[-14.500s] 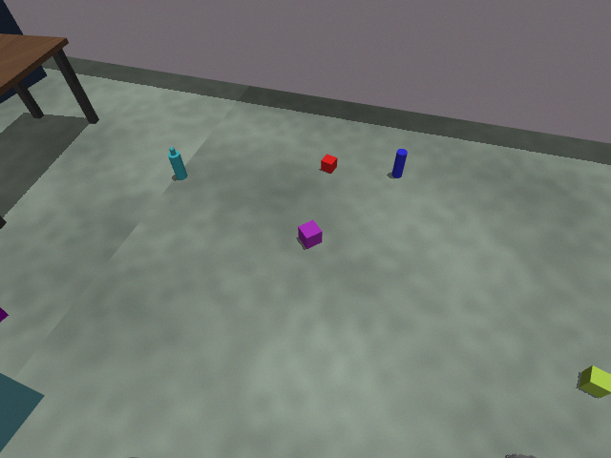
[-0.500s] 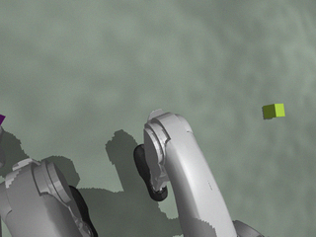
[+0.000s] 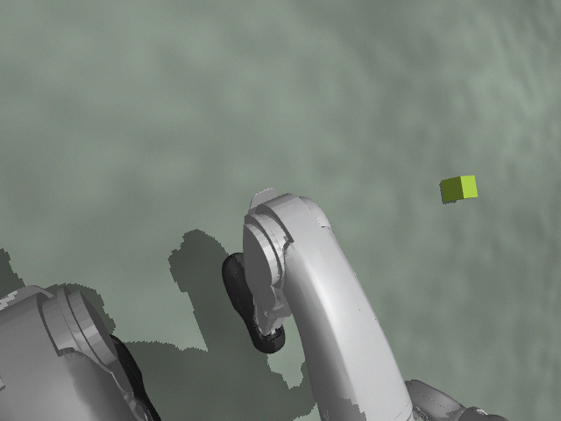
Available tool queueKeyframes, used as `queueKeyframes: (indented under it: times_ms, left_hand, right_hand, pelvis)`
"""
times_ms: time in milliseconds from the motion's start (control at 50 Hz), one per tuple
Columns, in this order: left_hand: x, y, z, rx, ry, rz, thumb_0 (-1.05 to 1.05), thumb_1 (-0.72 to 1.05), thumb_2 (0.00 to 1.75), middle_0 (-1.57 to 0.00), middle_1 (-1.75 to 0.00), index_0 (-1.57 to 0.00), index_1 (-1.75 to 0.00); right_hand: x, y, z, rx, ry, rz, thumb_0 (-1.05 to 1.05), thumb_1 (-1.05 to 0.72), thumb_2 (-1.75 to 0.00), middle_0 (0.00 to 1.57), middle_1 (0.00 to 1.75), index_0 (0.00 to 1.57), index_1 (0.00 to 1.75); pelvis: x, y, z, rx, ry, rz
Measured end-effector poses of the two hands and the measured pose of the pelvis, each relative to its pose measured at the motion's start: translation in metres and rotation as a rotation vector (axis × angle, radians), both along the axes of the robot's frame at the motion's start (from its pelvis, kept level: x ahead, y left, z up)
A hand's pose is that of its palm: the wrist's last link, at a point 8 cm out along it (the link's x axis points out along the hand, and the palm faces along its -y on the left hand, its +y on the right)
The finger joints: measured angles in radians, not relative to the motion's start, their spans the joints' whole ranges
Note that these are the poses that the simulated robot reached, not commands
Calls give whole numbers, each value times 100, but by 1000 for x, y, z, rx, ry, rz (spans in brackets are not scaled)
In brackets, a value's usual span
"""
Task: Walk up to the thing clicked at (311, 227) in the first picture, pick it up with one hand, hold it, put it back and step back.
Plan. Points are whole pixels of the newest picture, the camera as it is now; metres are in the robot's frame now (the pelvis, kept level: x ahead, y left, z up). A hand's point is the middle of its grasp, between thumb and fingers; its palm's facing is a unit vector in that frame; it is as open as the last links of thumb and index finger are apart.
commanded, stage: rest palm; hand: left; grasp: from above
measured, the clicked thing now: out of the picture +0.44 +0.30 -0.27
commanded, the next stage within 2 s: close in 0.28 s
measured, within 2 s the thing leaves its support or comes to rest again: neither
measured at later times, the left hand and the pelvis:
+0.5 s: hand out of the picture +0.43 +0.30 -0.25, palm faces -0.25 -0.35 -0.90, open 13.5 cm; pelvis +0.00 +0.00 +0.00, yaw -1 degrees
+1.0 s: hand out of the picture +0.43 +0.30 -0.25, palm faces -0.25 -0.35 -0.90, open 12.2 cm; pelvis -0.01 +0.00 +0.01, yaw -1 degrees
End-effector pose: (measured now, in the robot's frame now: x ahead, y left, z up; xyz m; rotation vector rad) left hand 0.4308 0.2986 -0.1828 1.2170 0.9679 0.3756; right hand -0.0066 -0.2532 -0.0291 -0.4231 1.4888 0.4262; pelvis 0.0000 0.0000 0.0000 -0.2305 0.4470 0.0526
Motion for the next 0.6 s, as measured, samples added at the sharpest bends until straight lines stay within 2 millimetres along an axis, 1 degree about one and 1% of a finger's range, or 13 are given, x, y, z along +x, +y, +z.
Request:
queueKeyframes:
  times_ms: [200, 320, 420, 600]
  left_hand:
    - [1, 5, -8, 6, 3, 31, 0, -54, 97, -12, -96, -10, -98]
    - [1, 9, -9, 12, 18, 23, 0, -52, 98, -14, -96, -12, -98]
    - [-2, 8, -10, 8, 24, 12, 0, -48, 97, -17, -95, -15, -97]
    - [-1, 10, -5, 2, 10, 22, 0, -38, 90, -22, -91, -21, -92]
  right_hand:
    - [-5, 2, -1, 4, 25, 7, 0, -91, -91, 19, 30, 20, 30]
    - [-3, 7, -3, 8, 8, 1, 0, -91, -91, 19, 30, 20, 30]
    - [-1, 12, -4, 19, -7, 6, 0, -91, -91, 19, 30, 20, 30]
    - [-1, 13, 0, 11, -19, 8, 0, -90, -91, 19, 30, 20, 30]
  pelvis:
    - [-2, -1, -1, -2, -4, -6]
    - [-3, 1, -1, -7, -6, -11]
    - [-4, 1, 0, -9, -10, -12]
    - [-5, 1, 2, -14, -12, -13]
